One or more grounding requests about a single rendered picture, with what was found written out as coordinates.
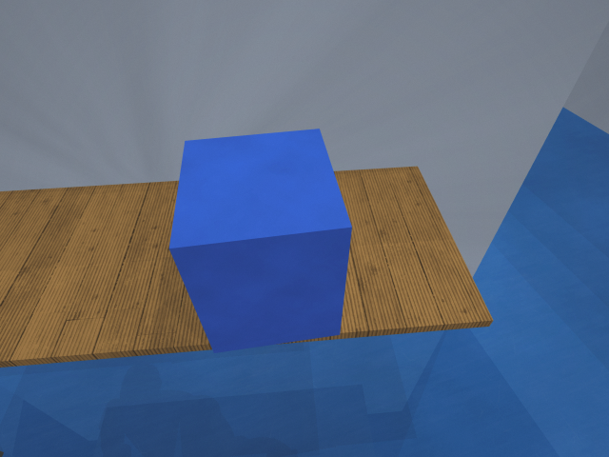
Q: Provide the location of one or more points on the carton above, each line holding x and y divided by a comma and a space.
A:
261, 238

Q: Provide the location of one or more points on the table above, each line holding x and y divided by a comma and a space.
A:
86, 272

